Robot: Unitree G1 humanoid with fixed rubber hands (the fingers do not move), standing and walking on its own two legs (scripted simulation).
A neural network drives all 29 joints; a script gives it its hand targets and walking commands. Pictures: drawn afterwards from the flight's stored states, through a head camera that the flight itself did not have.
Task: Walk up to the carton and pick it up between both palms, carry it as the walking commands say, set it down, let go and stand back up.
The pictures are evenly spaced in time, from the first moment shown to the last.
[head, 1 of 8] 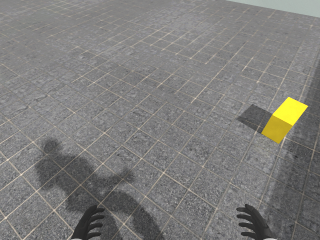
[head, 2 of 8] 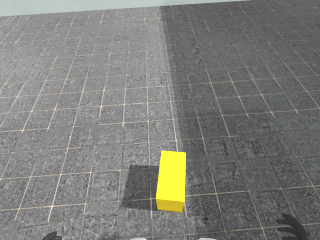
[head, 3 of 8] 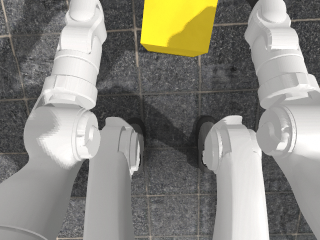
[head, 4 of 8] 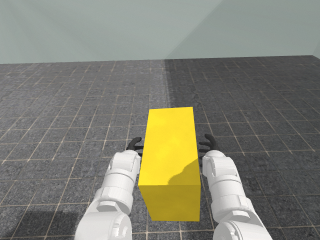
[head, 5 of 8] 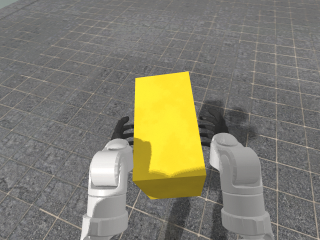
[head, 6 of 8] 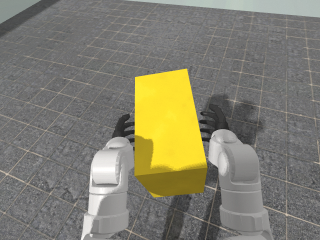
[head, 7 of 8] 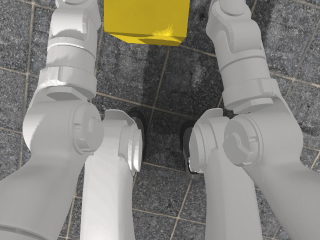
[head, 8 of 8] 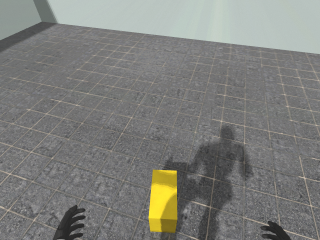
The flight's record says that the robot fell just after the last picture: no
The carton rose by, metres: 0.71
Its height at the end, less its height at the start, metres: +0.00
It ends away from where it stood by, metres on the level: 4.65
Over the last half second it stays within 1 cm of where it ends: yes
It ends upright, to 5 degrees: yes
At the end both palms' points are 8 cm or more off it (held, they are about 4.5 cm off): yes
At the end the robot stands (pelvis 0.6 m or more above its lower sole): yes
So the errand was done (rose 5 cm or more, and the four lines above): yes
